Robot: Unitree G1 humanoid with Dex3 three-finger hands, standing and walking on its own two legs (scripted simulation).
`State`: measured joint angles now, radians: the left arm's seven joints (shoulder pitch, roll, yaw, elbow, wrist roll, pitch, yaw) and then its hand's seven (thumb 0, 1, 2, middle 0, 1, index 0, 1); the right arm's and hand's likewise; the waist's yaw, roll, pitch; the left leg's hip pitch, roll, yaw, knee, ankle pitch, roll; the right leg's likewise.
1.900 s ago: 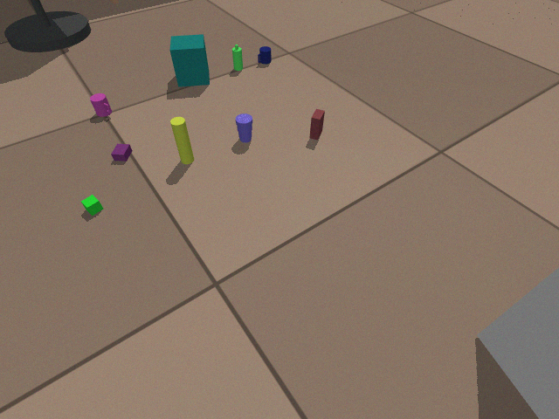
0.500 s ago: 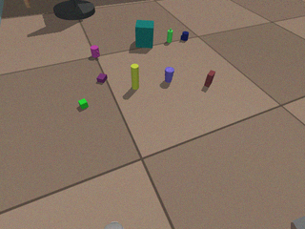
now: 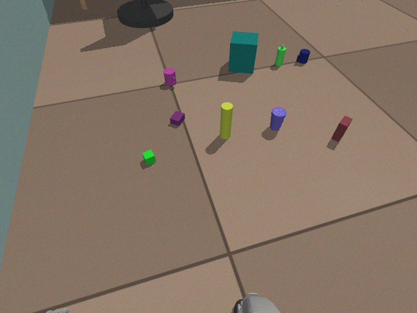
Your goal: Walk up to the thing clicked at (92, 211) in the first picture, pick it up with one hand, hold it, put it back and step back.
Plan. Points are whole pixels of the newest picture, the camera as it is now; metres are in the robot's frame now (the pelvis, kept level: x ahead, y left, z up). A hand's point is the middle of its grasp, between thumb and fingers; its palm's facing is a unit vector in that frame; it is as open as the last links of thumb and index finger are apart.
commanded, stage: walk up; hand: left
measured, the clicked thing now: (149, 157) +1.07 +0.32 -0.74
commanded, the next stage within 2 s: none
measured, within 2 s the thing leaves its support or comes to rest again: neither
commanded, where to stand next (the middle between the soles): +0.67 +0.04 m, yaw +9 degrees
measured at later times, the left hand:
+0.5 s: hand (73, 312) +0.17 +0.28 -0.14, palm faces +0.14 -0.92 -0.37, open 7.4 cm
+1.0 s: hand (91, 201) +0.43 +0.30 -0.13, palm faces +0.07 -0.93 -0.37, open 7.4 cm
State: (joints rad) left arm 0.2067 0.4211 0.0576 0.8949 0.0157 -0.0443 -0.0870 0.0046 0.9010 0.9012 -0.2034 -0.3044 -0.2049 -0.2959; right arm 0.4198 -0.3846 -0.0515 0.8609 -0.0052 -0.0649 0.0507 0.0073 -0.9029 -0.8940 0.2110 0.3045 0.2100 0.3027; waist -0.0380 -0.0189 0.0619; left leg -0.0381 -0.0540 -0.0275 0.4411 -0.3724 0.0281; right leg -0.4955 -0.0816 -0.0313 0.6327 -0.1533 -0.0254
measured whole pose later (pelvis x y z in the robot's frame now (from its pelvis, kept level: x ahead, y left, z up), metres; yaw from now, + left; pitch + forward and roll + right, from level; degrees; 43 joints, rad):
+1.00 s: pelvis +0.40 +0.02 +0.00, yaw +8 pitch -2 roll +3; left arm 0.29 0.42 0.06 0.86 0.01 -0.04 -0.09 0.00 0.90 0.90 -0.20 -0.30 -0.20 -0.30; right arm 0.35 -0.43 -0.06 0.81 -0.01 -0.07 0.04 0.01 -0.90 -0.89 0.21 0.30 0.21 0.30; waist -0.02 -0.03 0.07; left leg -0.12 0.00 0.07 0.52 -0.36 0.00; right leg -0.43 -0.11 -0.02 0.62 -0.18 -0.02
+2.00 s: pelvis +0.59 +0.04 -0.01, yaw +7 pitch -3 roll +0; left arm 0.26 0.38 0.02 0.97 0.02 -0.03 -0.01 0.00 0.90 0.90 -0.20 -0.30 -0.20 -0.30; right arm 0.19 -0.39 -0.02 0.90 0.00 0.01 0.01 0.01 -0.91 -0.89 0.21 0.30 0.20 0.30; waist 0.02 0.05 0.09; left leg -0.34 0.03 0.04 0.71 -0.43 0.03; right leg -0.32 -0.03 -0.01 0.66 -0.29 0.01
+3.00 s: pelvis +0.62 +0.05 +0.02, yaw +8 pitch -2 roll +0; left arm 0.09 0.35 0.00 1.18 0.01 -0.01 -0.01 0.00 0.90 0.90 -0.20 -0.30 -0.20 -0.30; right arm 0.07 -0.34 -0.01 1.16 0.00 -0.01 0.01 0.01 -0.91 -0.89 0.21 0.30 0.21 0.30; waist 0.01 0.01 0.04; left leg -0.13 0.01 0.03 0.33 -0.17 0.00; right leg -0.10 -0.05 -0.04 0.31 -0.17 0.03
